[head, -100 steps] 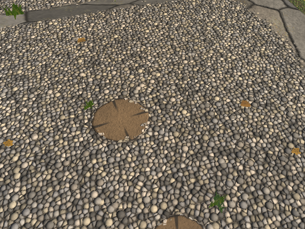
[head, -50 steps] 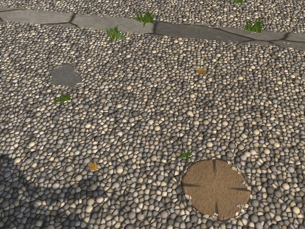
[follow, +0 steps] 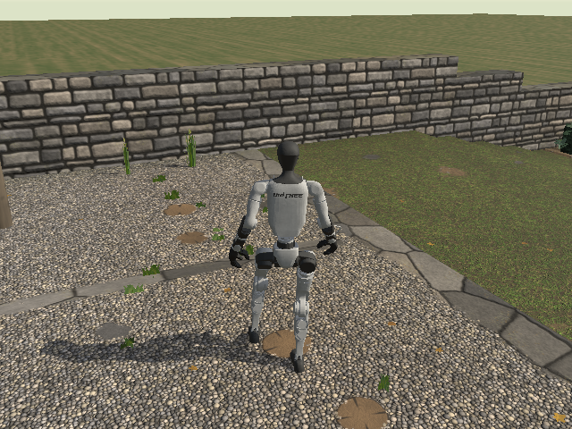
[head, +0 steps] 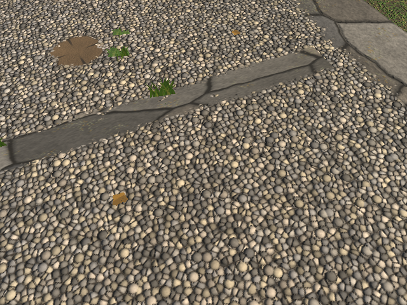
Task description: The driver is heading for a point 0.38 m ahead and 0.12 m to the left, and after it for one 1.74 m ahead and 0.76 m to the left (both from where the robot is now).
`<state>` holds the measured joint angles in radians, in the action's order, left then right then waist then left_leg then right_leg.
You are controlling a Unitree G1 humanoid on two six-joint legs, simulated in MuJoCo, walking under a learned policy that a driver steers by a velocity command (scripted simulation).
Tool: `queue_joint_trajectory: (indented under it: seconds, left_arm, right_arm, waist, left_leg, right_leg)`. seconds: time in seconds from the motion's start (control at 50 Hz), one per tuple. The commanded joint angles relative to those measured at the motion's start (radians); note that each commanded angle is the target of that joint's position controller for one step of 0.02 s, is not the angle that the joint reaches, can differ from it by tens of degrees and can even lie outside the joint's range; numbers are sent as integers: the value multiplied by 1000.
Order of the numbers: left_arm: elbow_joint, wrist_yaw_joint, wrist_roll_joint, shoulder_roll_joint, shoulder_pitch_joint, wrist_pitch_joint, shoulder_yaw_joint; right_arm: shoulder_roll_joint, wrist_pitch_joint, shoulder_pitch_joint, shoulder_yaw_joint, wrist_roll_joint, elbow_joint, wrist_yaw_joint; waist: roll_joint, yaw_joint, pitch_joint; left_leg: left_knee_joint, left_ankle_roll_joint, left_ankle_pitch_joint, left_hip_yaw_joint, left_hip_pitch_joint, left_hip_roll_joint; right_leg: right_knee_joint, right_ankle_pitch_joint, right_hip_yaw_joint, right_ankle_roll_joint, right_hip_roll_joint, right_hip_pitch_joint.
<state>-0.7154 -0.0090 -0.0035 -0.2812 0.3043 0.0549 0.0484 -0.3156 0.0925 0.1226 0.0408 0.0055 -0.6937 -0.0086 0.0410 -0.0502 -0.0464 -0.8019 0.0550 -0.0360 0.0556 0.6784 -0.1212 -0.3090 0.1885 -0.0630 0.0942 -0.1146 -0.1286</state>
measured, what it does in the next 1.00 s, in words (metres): walks ahead, turning left: left foot, then right foot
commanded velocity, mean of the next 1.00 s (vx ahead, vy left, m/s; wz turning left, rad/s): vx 0.22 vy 0.00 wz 0.44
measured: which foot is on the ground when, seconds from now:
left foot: up 0.00-0.20, down 0.22-0.72, up 0.74-1.00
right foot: down 0.00-0.24, up 0.26-0.70, down 0.72-1.00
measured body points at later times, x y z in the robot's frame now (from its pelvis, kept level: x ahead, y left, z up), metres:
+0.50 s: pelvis +0.26 +0.08 +0.00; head +0.31 +0.10 +0.44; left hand +0.37 +0.38 -0.10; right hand +0.43 -0.17 -0.10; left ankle +0.28 +0.16 -0.75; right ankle +0.37 -0.07 -0.68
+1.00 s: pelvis +0.36 +0.06 +0.00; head +0.40 +0.07 +0.44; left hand +0.34 +0.38 -0.10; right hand +0.63 -0.11 -0.11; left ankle +0.28 +0.18 -0.69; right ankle +0.45 -0.02 -0.75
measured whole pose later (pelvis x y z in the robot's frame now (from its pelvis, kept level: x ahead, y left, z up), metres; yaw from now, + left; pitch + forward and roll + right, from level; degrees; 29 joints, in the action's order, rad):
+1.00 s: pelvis +0.36 +0.06 +0.00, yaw +32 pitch +1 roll +0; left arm -0.71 0.03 0.02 -0.26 0.13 -0.01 0.04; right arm -0.34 -0.07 0.21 0.08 -0.02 -0.64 0.02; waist 0.03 -0.01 -0.07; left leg -0.97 0.10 -0.42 0.04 0.47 -0.02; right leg -0.43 0.16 0.05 0.02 0.03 -0.28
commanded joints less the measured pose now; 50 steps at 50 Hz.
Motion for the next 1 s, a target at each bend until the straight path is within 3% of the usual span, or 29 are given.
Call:
queue_joint_trajectory:
  seconds: [0.02,0.1,0.16,0.2,0.22,0.24,0.26,0.28,0.3,0.32,0.34,0.36,0.4,0.46,0.5,0.62,0.68,0.7,0.72,0.74,0.76,0.78,0.8,0.82,0.86,0.9,1.0]
  left_arm:
    - [36,6,-1,-164,0,24,37]
    - [-18,2,-2,-180,52,21,41]
    - [-42,9,-4,-192,58,6,48]
    - [-35,16,0,-208,26,-4,51]
    - [-27,23,2,-201,9,-13,47]
    - [2,36,20,-175,12,-11,32]
    - [28,25,32,-76,132,9,1]
    - [17,12,24,-142,80,32,8]
    - [50,2,-7,-178,-3,45,17]
    - [65,5,-5,-169,-62,49,11]
    - [76,11,10,-169,-97,46,15]
    - [80,17,18,-168,-91,34,19]
    - [65,26,18,-137,-40,11,12]
    - [60,41,21,-112,-50,-9,5]
    - [62,41,20,-108,-89,-16,4]
    - [97,26,8,-114,-239,-12,11]
    - [88,19,5,-135,-205,7,26]
    - [78,20,8,-143,-173,15,32]
    - [82,28,22,-196,-147,15,44]
    - [88,36,42,-248,-172,-3,53]
    - [70,33,35,-204,-107,-13,52]
    - [82,34,25,-155,-128,-16,38]
    - [88,34,22,-127,-167,-22,31]
    - [95,36,16,-115,-197,-28,26]
    - [88,43,21,-126,-219,-40,27]
    - [77,50,25,-130,-202,-50,31]
    - [62,46,17,-178,-205,-61,53]
  right_arm:
    - [-37,10,-65,-1,-16,57,-13]
    - [-55,12,-142,3,-28,94,-34]
    - [-60,11,-140,5,-27,114,-53]
    - [-94,5,-29,24,-20,96,-52]
    - [-130,2,104,47,-17,63,-45]
    - [-200,-2,245,69,-11,48,-36]
    - [-281,-2,270,86,-5,54,-38]
    - [-175,-8,285,61,-17,64,-34]
    - [-150,-13,222,51,-12,79,-28]
    - [-142,-18,176,51,-11,92,-24]
    - [-139,-25,140,50,-13,99,-20]
    - [-131,-27,123,46,-7,103,-14]
    - [-134,-35,90,48,-3,104,-8]
    - [-169,-52,89,62,-11,92,10]
    - [-173,-72,93,65,-21,85,24]
    - [-164,-116,112,66,-22,82,47]
    - [-151,-122,77,63,-25,99,50]
    - [-137,-123,61,59,-26,108,50]
    - [-89,-120,100,44,-13,117,46]
    - [-53,-115,223,36,-10,112,43]
    - [-135,-112,233,52,-7,109,41]
    - [-191,-119,210,74,-17,92,42]
    - [-194,-134,185,82,-25,78,46]
    - [-182,-149,173,82,-26,77,50]
    - [-127,-161,157,69,-29,92,46]
    - [-96,-157,125,59,-31,113,43]
    - [-81,-150,76,47,-22,145,24]
  waist:
    - [-99,-26,15]
    - [-85,-54,-33]
    - [-92,-36,-25]
    - [-115,31,64]
    - [-95,105,149]
    - [-19,160,257]
    - [231,88,376]
    - [158,135,432]
    - [92,138,311]
    - [-19,122,234]
    - [-74,98,157]
    - [-57,66,143]
    - [-6,25,132]
    - [19,21,156]
    - [32,32,183]
    - [82,75,155]
    - [117,42,135]
    - [111,20,134]
    - [7,40,192]
    - [-246,117,198]
    - [-286,76,228]
    - [-194,66,194]
    - [-143,68,158]
    - [-135,70,133]
    - [-170,73,97]
    - [-208,51,104]
    - [-215,26,146]
  left_leg:
    - [149,-15,208,-42,-126,27]
    - [235,-67,143,-26,-22,41]
    - [260,-112,-4,-33,-3,72]
    - [262,-149,-76,-94,-179,136]
    - [291,-179,-35,-119,-370,175]
    - [269,-238,120,69,-652,45]
    - [332,-432,106,574,-1002,-196]
    - [411,-427,167,683,-1059,-217]
    - [408,-390,274,528,-962,-190]
    - [401,-365,403,418,-839,-152]
    - [416,-356,500,350,-716,-124]
    - [438,-348,539,311,-627,-96]
    - [464,-347,579,266,-530,-59]
    - [454,-332,610,217,-461,-24]
    - [435,-293,532,207,-443,6]
    - [383,-246,245,340,-491,13]
    - [321,-215,176,419,-520,32]
    - [280,-184,117,412,-490,66]
    - [151,-139,-109,351,-404,120]
    - [-41,-71,-612,186,-200,274]
    - [-254,-21,-691,118,-111,241]
    - [-362,5,-612,121,-93,198]
    - [-405,23,-541,104,-85,177]
    - [-424,35,-493,92,-83,163]
    - [-399,49,-419,32,-120,151]
    - [-314,56,-392,-4,-121,138]
    - [-88,36,-361,-45,-239,83]
  right_leg:
    - [134,-189,-79,128,242,-77]
    - [114,-197,-81,119,322,102]
    - [42,-375,-52,92,359,223]
    - [-107,-735,-1,58,334,237]
    - [-288,-857,50,29,292,192]
    - [-571,-655,84,-19,247,-9]
    - [-967,137,82,-110,30,-427]
    - [-1073,379,-60,-115,35,-527]
    - [-1080,332,-76,-111,86,-577]
    - [-1035,289,-56,-112,123,-567]
    - [-971,263,-37,-122,145,-559]
    - [-921,238,-39,-128,163,-500]
    - [-824,220,-27,-159,158,-447]
    - [-662,131,-6,-197,127,-411]
    - [-573,21,-9,-204,106,-373]
    - [-354,-13,-58,-188,65,-356]
    - [-173,-38,-64,-151,66,-261]
    - [-61,-169,-61,-127,95,-163]
    - [-64,-348,-182,-60,266,2]
    - [-87,-670,-410,106,469,148]
    - [-66,-638,-548,204,564,150]
    - [-73,-548,-451,185,512,112]
    - [-76,-463,-331,138,439,67]
    - [-62,-384,-264,112,399,27]
    - [-21,-340,-151,105,339,-50]
    - [-5,-332,-103,122,334,-15]
    - [-1,-331,-43,145,390,3]
Keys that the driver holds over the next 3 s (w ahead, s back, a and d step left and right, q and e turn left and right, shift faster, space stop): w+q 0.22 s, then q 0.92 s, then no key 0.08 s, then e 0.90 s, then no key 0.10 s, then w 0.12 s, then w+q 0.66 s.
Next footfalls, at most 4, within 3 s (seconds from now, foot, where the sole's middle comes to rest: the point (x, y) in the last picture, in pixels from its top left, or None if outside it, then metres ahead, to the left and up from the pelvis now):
0.22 left None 0.31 0.16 -0.78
0.72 right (229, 298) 0.49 0.00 -0.78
1.14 left None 0.31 0.20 -0.78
1.60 right None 0.42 0.01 -0.78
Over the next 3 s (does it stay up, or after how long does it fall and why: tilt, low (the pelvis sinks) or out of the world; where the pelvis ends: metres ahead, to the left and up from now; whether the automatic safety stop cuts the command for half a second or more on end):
stays up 0.57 0.19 -0.02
